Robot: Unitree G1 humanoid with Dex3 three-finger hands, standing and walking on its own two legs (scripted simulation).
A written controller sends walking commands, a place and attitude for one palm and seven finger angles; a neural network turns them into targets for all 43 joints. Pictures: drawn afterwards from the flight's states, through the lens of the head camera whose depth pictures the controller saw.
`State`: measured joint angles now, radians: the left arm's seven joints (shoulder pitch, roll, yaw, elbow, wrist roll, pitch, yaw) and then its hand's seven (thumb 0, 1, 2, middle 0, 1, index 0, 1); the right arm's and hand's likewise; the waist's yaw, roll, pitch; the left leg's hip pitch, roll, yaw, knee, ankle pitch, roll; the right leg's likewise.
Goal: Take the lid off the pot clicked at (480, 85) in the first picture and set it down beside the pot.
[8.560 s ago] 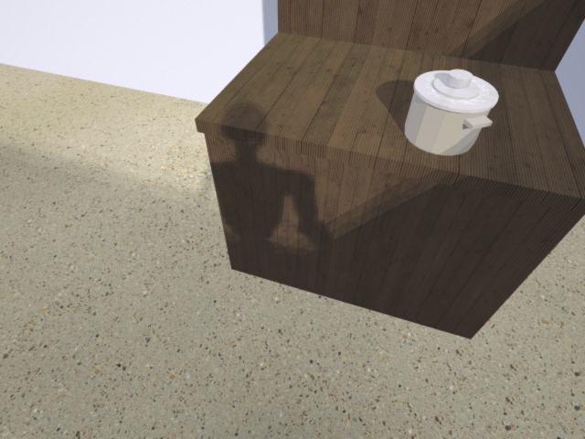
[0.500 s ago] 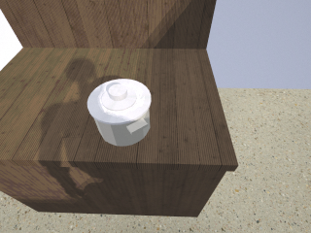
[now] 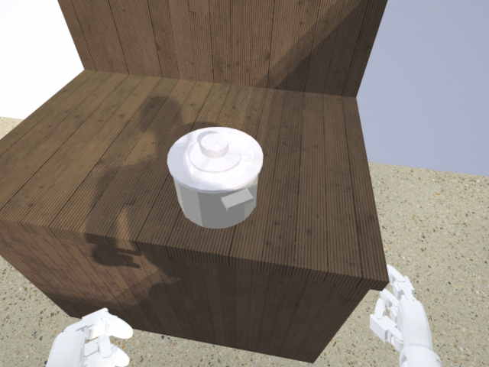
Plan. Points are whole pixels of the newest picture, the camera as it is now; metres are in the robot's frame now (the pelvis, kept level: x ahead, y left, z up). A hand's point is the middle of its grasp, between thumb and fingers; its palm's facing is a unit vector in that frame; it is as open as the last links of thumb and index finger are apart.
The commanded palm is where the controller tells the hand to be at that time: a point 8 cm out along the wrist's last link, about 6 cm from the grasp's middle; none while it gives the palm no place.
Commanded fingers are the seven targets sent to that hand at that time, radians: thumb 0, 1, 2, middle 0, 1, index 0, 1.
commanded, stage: lift the closed hand beside the body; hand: left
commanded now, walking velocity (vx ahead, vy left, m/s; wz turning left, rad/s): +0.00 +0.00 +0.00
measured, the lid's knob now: (215, 145) +0.46 +0.12 +0.12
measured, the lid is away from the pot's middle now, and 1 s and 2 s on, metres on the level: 0.00 0.00 0.00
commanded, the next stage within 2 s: raise the hand higher, near the body in 0.08 s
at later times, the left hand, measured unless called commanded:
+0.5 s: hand (92, 318) +0.16 +0.24 +0.05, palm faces +0.28 -0.87 -0.41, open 3.1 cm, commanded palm +0.11 +0.27 +0.08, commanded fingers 0.00 0.90 0.90 -1.30 -1.50 -1.30 -1.50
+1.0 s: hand (81, 276) +0.19 +0.24 +0.11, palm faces +0.32 -0.84 -0.43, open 3.1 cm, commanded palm +0.14 +0.28 +0.14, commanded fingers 0.00 0.90 0.90 -1.30 -1.50 -1.30 -1.50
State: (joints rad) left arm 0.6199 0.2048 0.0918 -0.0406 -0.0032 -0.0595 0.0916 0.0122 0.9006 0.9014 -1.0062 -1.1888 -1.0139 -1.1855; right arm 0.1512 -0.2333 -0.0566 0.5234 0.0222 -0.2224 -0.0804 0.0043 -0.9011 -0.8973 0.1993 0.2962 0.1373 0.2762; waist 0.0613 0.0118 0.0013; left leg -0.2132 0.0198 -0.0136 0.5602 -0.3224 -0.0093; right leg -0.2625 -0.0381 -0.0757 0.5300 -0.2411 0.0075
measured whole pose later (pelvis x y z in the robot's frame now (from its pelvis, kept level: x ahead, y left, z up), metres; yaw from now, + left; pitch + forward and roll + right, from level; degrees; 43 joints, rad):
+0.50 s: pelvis +0.02 +0.01 +0.00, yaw -1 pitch -2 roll +0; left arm 0.66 0.25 0.16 -0.25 0.01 -0.08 0.09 0.01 0.90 0.90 -1.29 -1.50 -1.30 -1.50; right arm 0.20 -0.18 0.00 0.64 0.01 -0.22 -0.07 0.01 -0.90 -0.90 0.20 0.30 0.20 0.30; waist 0.06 0.06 0.02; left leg -0.15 0.01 0.00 0.52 -0.33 0.00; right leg -0.22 -0.04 -0.06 0.51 -0.26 0.02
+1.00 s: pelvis +0.02 +0.01 +0.00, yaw -1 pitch -3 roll -1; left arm 0.61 0.29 0.22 -0.40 0.00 -0.11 0.09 0.01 0.89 0.90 -1.30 -1.50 -1.30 -1.50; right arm 0.19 -0.19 0.01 0.62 0.00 -0.20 -0.05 0.01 -0.90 -0.90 0.20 0.30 0.20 0.30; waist 0.07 0.06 0.02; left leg -0.12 0.01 0.01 0.50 -0.33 0.00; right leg -0.18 -0.04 -0.05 0.48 -0.25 0.03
